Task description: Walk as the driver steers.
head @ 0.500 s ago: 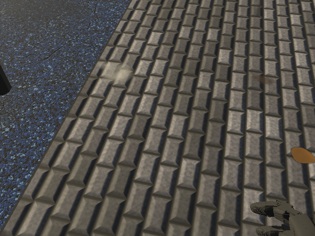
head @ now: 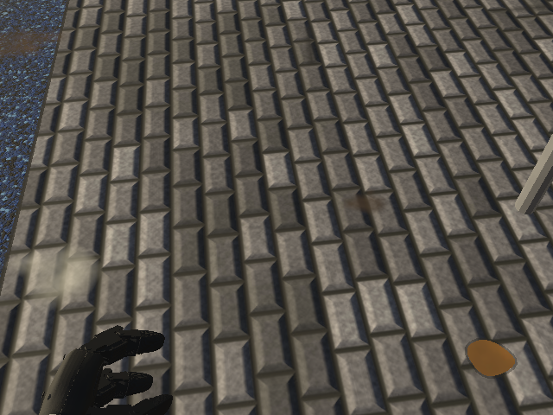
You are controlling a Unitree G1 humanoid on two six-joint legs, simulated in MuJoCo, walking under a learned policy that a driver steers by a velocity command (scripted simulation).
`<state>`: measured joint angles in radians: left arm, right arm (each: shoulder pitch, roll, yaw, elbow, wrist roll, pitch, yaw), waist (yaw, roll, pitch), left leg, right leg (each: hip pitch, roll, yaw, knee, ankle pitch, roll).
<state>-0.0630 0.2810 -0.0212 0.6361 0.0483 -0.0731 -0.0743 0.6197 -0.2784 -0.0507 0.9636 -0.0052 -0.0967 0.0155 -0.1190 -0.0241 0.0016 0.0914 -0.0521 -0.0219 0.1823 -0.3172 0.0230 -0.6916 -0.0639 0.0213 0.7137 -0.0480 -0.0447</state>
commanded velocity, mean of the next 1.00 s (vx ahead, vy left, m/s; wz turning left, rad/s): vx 1.00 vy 0.00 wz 0.63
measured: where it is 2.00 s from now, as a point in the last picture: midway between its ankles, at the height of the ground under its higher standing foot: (64, 102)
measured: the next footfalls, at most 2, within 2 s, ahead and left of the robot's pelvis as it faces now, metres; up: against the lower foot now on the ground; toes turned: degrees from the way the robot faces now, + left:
right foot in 0.10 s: +0.29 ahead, -0.13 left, +0.00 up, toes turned +4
left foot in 0.52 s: +0.66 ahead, +0.16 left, +0.00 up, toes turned +29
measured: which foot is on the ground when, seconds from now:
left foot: down 0.00-0.08, up 0.10-0.50, down 0.52-0.98, up 1.00-1.00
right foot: up 0.00-0.08, down 0.10-0.52, up 0.54-0.94, down 0.96-1.00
